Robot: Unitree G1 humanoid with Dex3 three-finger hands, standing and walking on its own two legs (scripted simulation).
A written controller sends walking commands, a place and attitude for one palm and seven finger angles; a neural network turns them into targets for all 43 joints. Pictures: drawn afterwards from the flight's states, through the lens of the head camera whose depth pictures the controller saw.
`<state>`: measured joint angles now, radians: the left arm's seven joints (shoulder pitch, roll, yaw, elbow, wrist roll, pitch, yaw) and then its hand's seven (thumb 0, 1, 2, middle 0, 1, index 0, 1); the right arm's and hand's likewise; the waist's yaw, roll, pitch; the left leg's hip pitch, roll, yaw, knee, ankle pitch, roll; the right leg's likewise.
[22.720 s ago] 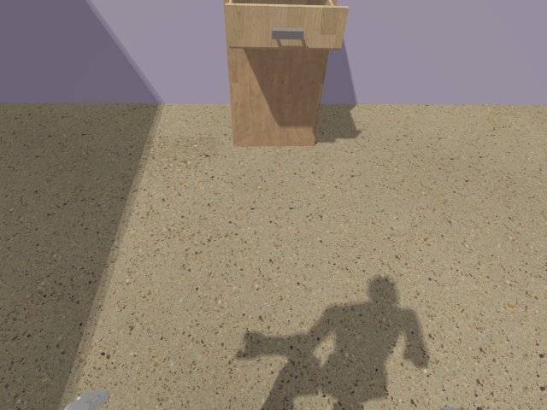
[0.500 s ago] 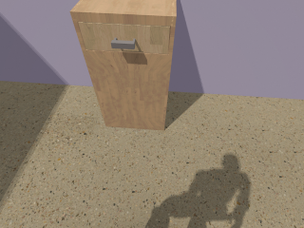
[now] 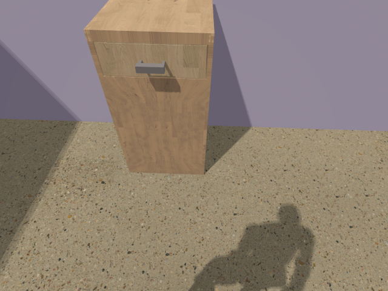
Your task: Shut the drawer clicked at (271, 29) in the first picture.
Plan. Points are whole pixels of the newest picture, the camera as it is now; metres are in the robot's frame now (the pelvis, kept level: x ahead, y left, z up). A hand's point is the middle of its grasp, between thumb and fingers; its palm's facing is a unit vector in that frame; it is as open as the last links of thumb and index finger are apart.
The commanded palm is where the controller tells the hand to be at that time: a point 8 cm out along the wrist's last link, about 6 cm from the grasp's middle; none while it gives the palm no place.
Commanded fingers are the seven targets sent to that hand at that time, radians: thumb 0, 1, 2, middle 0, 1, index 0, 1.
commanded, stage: let the arm hang, fingers relaxed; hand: left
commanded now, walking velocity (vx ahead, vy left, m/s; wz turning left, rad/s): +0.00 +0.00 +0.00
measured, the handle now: (151, 65) +0.90 +0.21 +0.00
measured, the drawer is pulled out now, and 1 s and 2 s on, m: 0.00 0.00 0.00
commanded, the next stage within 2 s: look to check the result in 0.08 s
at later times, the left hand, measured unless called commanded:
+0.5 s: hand out of the picture -0.01 +0.18 -0.18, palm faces +0.03 -0.98 -0.19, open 7.4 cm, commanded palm none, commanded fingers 0.00 0.90 0.90 -0.20 -0.30 -0.20 -0.30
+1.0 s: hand out of the picture +0.03 +0.20 -0.17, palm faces +0.01 -0.97 -0.23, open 7.4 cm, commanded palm none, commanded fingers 0.00 0.90 0.90 -0.20 -0.30 -0.20 -0.30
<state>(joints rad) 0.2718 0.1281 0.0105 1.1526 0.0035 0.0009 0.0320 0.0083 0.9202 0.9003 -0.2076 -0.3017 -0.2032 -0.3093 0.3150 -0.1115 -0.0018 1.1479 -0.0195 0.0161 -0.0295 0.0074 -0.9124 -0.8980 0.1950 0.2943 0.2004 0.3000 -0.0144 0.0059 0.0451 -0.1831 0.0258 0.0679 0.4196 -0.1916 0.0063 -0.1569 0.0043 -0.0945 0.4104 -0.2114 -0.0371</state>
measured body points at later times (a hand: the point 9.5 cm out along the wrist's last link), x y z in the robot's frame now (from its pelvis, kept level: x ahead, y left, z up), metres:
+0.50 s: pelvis +0.00 +0.01 +0.00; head +0.01 +0.00 +0.45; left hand -0.01 +0.23 -0.16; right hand -0.02 -0.20 -0.16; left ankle +0.02 +0.11 -0.74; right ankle +0.01 -0.09 -0.74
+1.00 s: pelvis +0.01 +0.01 +0.00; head +0.02 +0.00 +0.45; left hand +0.03 +0.25 -0.15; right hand +0.01 -0.23 -0.16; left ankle +0.02 +0.11 -0.74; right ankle +0.01 -0.09 -0.74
